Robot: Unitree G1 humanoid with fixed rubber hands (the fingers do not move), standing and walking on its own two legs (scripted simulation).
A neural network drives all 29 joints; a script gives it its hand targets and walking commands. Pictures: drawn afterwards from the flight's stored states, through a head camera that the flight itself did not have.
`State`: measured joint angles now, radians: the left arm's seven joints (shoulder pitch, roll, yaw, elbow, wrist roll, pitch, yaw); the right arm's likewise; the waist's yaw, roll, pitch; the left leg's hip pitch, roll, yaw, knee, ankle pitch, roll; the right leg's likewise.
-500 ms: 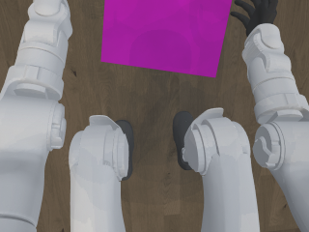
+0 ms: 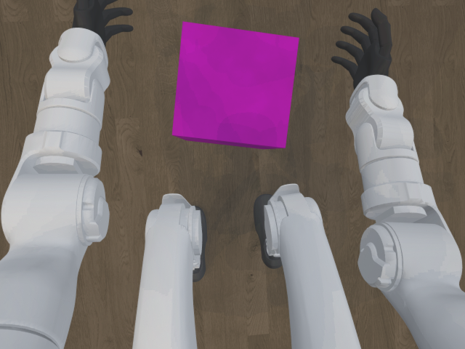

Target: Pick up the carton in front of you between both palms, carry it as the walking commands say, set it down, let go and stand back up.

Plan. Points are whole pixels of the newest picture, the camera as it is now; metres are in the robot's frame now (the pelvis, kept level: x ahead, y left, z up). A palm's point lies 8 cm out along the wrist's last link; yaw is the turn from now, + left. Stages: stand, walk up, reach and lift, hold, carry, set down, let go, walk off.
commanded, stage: set down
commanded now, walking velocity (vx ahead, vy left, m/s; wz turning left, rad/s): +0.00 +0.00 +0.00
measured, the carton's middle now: (231, 99) +0.49 -0.01 -0.35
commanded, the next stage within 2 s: let go in 0.48 s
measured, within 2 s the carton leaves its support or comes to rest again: neither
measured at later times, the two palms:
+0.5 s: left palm out of the picture +0.55 +0.19 +0.04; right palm out of the picture +0.47 -0.20 +0.04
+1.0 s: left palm out of the picture +0.41 +0.22 +0.15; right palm out of the picture +0.37 -0.23 +0.16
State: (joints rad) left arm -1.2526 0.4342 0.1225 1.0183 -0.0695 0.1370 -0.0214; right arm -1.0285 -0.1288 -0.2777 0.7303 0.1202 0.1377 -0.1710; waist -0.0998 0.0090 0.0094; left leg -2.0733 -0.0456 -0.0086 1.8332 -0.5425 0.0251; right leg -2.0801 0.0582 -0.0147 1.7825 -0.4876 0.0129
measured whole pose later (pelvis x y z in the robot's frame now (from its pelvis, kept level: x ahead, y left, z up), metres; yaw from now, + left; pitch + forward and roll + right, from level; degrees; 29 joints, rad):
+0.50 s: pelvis +0.03 +0.01 +0.14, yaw +1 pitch +45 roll -2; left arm -1.10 0.36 0.19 0.96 0.02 0.14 -0.06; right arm -0.87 -0.10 -0.33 0.68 0.05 0.14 -0.09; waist -0.10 0.03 -0.11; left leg -1.67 -0.06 -0.03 1.29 -0.40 0.03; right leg -1.67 0.04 0.01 1.24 -0.36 0.02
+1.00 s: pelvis +0.10 -0.01 +0.25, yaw +3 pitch +26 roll +0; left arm -0.30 0.19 0.17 0.62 0.05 0.04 0.02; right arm -0.18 -0.19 -0.11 0.54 0.01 0.03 0.08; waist -0.07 -0.02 -0.06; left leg -0.90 -0.05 -0.05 0.77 -0.33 0.01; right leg -0.91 0.04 0.02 0.76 -0.30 -0.02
